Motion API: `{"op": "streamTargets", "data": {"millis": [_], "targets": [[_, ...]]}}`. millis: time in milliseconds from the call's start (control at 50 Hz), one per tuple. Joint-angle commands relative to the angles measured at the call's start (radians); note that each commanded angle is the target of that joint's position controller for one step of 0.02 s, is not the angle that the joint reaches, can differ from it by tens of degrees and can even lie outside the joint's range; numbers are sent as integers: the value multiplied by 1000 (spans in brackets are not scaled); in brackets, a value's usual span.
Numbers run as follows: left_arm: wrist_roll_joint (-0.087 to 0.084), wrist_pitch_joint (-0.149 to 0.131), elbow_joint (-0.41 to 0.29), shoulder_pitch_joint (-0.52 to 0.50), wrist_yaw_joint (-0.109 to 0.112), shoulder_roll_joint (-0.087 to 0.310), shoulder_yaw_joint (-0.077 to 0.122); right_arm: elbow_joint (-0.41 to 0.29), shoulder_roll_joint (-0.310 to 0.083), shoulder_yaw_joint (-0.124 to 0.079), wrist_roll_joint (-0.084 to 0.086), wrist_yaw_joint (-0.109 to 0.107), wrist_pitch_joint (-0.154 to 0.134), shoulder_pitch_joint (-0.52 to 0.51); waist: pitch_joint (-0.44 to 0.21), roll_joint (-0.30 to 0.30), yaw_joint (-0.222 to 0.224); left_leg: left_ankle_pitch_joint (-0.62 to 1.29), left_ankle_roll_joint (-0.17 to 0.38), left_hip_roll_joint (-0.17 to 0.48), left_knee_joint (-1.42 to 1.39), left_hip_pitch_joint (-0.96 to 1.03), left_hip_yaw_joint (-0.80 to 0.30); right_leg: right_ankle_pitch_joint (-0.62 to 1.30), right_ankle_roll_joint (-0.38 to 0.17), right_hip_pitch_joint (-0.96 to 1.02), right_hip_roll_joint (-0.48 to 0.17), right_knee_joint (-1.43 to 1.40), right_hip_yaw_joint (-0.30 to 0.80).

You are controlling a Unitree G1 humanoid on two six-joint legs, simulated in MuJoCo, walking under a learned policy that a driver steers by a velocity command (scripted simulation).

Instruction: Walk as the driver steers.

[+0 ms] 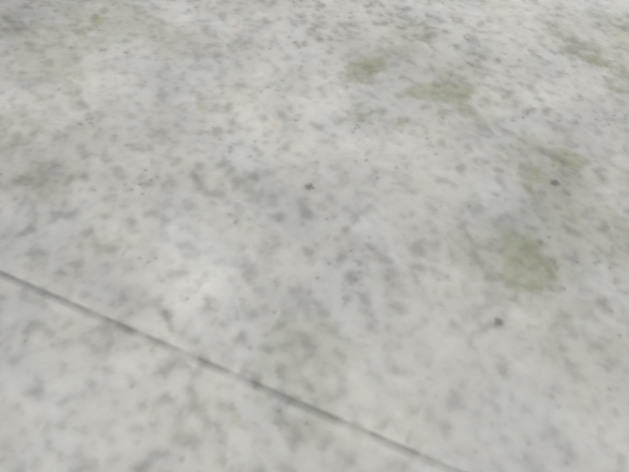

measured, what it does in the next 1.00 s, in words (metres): walks ahead: right foot, then left foot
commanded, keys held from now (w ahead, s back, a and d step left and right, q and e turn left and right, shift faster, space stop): w+q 0.14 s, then w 0.48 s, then no key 0.04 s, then e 0.34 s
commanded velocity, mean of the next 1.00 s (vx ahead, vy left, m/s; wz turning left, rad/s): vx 0.40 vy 0.00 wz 0.10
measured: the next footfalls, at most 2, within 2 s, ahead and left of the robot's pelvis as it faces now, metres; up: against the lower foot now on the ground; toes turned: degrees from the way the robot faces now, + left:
right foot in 0.20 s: +0.29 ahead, -0.12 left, +0.00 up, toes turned +10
left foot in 0.72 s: +0.49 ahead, +0.13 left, +0.00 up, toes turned +13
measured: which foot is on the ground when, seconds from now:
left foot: down 0.00-0.22, up 0.24-0.70, down 0.72-1.00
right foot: up 0.00-0.18, down 0.20-0.72, up 0.74-1.00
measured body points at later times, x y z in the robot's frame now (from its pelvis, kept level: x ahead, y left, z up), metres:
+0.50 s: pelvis +0.26 -0.04 +0.00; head +0.29 -0.05 +0.45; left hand +0.21 +0.23 -0.13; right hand +0.45 -0.27 -0.12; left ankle +0.31 +0.12 -0.69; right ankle +0.25 -0.13 -0.75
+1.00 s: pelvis +0.43 +0.04 +0.00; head +0.46 +0.06 +0.45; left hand +0.48 +0.31 -0.15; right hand +0.53 -0.21 -0.12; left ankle +0.45 +0.12 -0.75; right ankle +0.47 -0.08 -0.68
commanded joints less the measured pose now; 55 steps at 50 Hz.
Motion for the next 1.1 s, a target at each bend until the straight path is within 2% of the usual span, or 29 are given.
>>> {"op": "streamTargets", "data": {"millis": [20, 80, 120, 160, 180, 200, 220, 240, 260, 280, 320, 380, 420, 540, 620, 660, 680, 700, 720, 740, 760, 780, 800, 820, 840, 920, 980, 1040, 1100], "targets": [[-7, -14, -101, -128, -3, 66, 9, -39, -162, -40, -3, -11, -6, 79, -6, 102, -21, 351, 82, 238, -41, 26, -217, 72, 8, -23, 50, -87, -47], [-14, -23, -137, -198, -3, 68, 2, -42, -165, -42, -16, -17, -1, 104, -6, 111, -40, 436, 86, 252, 16, 84, -253, 48, -7, -13, 78, -165, -45], [-18, -32, -147, -187, -1, 83, 4, -54, -175, -47, -20, -25, 0, 80, -9, 120, -20, 463, 72, 265, 54, 86, -286, 18, -26, 62, 90, -232, -29], [-22, -42, -113, -59, 9, 114, 15, -74, -192, -51, -21, -26, -3, 11, -46, 128, 47, 555, 34, 254, 133, 26, -282, -42, -58, 279, 123, -308, -38], [-19, -51, -76, 59, 19, 135, 26, -73, -191, -50, -15, -19, -9, -1, -104, 96, 99, 609, 13, 216, 260, 2, -249, -18, -84, 444, 131, -369, -50], [-4, -64, -55, 188, 34, 179, 42, -79, -164, -41, -3, -9, -20, 4, -202, 38, 153, 493, -10, 165, 456, -86, -199, -71, -128, 654, 19, -388, 49], [17, -62, -55, 307, 49, 248, 58, -104, -77, -19, 15, -8, -27, 59, -336, -105, 162, 55, -35, 82, 722, -270, -86, -211, -198, 885, -239, -410, 369], [1, -41, -31, 292, 43, 283, 76, -108, -97, -22, 9, -10, -19, 150, -362, -270, 100, -351, -46, 3, 889, -458, -9, -275, -305, 913, -348, -530, 745], [-13, -34, -46, 216, 33, 180, 61, -72, -142, -26, -22, -16, -4, 108, -188, -71, 77, -268, -42, 84, 952, -528, -27, -384, -296, 769, -308, -544, 657], [-20, -36, -52, 163, 26, 109, 45, -82, -131, -23, -33, -4, -3, 15, -85, 17, 85, -194, -47, 105, 926, -518, -21, -338, -277, 645, -245, -564, 505], [-15, -48, -25, 157, 25, 82, 35, -107, -111, -20, -42, 10, 3, -52, -19, -31, 58, -151, -58, 148, 840, -486, -9, -122, -239, 530, -157, -603, 314], [-28, -77, 20, 219, 15, 95, 39, -107, -98, -14, -48, 22, 18, -57, -49, -60, 42, -123, -74, 144, 801, -462, 10, 95, -243, 525, -123, -616, 205], [-34, -83, 40, 244, 13, 108, 44, -128, -92, -8, -49, 28, 20, -125, -34, -53, 45, -72, -87, 163, 754, -520, 27, 110, -257, 536, -125, -648, 167], [-38, -70, 98, 335, 10, 112, 46, -206, -48, 29, -38, 40, 11, -381, 10, -49, 101, 116, -113, 201, 437, -491, 143, 193, -235, 530, -76, -680, 42], [-32, -61, 134, 393, 13, 136, 51, -229, -69, 31, -30, 30, 5, -449, 13, -54, 117, 92, -82, 179, 325, -429, 169, 277, -223, 604, -117, -628, 45], [-29, -52, 152, 392, 19, 134, 50, -213, -70, 29, -36, 19, -5, -405, 6, -50, 91, 56, -57, 147, 264, -349, 175, 497, -199, 645, -116, -523, 28], [-37, -48, 162, 396, 23, 128, 47, -180, -74, 24, -45, 10, -16, -320, -32, -33, 55, 99, -42, 118, 190, -230, 179, 626, -177, 647, -87, -407, 18], [-50, -48, 165, 397, 25, 116, 41, -136, -99, 14, -60, -2, -33, -193, -107, -4, 3, 217, -21, 139, 135, -35, 160, 597, -148, 584, -41, -252, -8], [-61, -54, 126, 386, 28, 80, 27, -111, -171, -2, -80, -16, -45, -42, -234, 81, -47, 486, 18, 354, 183, 227, -25, 242, -119, 398, 8, -20, -32], [-88, -44, 132, 541, 38, -21, 6, -111, -255, -25, -62, -15, -30, -16, -394, 290, -4, 886, 184, 654, 210, 445, -316, -524, -86, 170, 154, 308, -97], [-55, -21, 157, 487, 55, 106, 43, -109, -204, -24, -9, -10, -16, -13, -365, 128, -24, 913, 192, 600, 186, 331, -285, -514, -92, 152, 136, 389, -9], [-50, -15, 140, 417, 54, 89, 47, -118, -144, -4, -8, -13, -17, -110, -225, 120, 18, 898, 158, 550, 148, 212, -154, -457, -92, 125, 101, 393, 7], [-43, -9, 134, 375, 50, 71, 47, -129, -93, 11, -13, -16, -18, -184, -135, 113, 45, 842, 115, 501, 100, 103, -75, -401, -85, 120, 70, 352, -6], [-33, 5, 134, 353, 42, 70, 54, -129, -69, 19, -13, -23, -20, -210, -89, 128, 63, 794, 82, 463, 62, 29, -15, -355, -77, 142, 54, 320, -9], [-24, 22, 137, 367, 33, 59, 56, -127, -69, 19, -12, -30, -17, -229, -78, 145, 86, 762, 70, 437, 36, -37, 38, -321, -64, 184, 56, 316, -26], [-21, 56, 114, 350, 20, 28, 66, -120, -94, 8, -16, -40, -23, -224, -109, 130, 117, 720, 92, 434, 11, -96, 138, -242, -44, 200, 74, 314, -52], [-15, 75, 68, 259, 12, 21, 64, -108, -90, 6, -21, -48, -10, -217, -77, 160, 105, 558, 87, 424, -1, -112, 191, -178, -40, 170, 50, 183, -69], [-15, 85, 28, 185, -2, 15, 55, -100, -114, -4, -25, -47, 3, -199, -77, 164, 81, 447, 88, 435, 8, -122, 219, -156, -51, 223, 48, 50, -100], [-12, 92, -14, 113, -18, 46, 58, -101, -155, -22, -34, -30, 15, -168, -77, 159, 43, -31, 90, 479, -49, -119, 168, -230, -77, 248, 42, -28, -124]]}}
Keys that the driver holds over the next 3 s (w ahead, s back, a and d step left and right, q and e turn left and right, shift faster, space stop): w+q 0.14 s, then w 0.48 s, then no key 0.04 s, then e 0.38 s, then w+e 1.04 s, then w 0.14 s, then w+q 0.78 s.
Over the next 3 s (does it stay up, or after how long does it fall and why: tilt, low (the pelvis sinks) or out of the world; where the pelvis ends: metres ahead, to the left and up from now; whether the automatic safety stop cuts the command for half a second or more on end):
stays up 1.25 -0.36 0.00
